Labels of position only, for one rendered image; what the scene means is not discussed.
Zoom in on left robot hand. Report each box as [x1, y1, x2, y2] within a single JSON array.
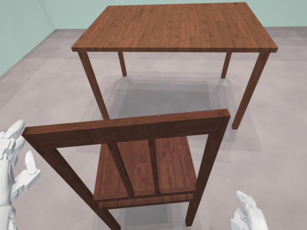
[[0, 120, 40, 205]]

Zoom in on table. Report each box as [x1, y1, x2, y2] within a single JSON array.
[[71, 2, 278, 129]]

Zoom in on robot left forearm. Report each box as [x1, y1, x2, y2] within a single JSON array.
[[0, 205, 17, 230]]

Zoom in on chair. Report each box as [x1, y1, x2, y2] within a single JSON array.
[[22, 109, 230, 230]]

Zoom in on right robot hand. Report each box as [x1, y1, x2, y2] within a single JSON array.
[[231, 190, 268, 230]]

